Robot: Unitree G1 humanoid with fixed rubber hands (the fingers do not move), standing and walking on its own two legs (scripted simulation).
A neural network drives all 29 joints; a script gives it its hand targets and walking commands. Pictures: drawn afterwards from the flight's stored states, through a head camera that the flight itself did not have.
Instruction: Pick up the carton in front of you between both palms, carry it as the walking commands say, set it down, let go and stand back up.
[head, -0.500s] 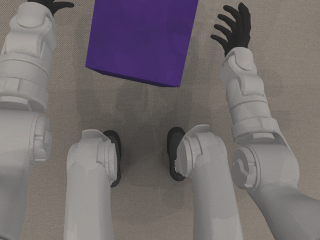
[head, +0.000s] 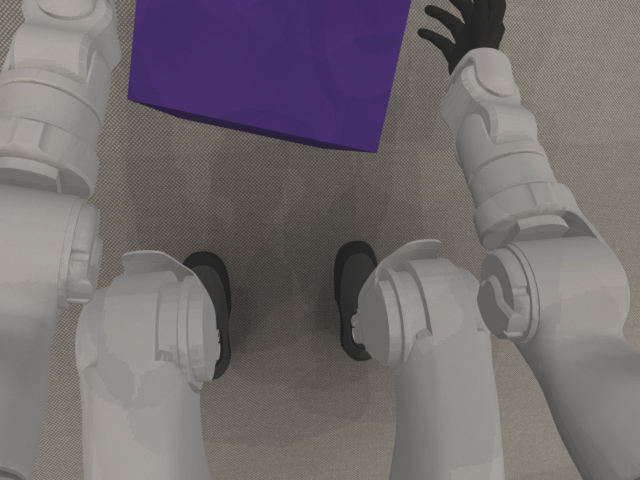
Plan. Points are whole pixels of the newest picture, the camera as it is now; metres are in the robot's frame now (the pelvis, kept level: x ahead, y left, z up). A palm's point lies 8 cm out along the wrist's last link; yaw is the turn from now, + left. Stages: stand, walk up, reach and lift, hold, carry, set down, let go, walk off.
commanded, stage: reach and lift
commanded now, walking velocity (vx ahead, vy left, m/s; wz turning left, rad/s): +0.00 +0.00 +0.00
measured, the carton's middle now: (272, 39) +0.53 +0.04 -0.24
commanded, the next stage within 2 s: none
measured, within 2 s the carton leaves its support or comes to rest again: leaves its support in 0.56 s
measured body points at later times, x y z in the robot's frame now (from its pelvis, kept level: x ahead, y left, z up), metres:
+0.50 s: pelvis +0.00 +0.00 +0.00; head +0.36 +0.06 +0.26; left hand +0.57 +0.18 -0.17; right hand +0.54 -0.13 -0.16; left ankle +0.11 +0.12 -0.33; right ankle +0.13 -0.13 -0.33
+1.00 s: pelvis +0.00 -0.01 +0.07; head +0.27 +0.05 +0.42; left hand +0.51 +0.19 -0.01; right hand +0.51 -0.11 -0.01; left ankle +0.11 +0.12 -0.33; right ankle +0.13 -0.14 -0.33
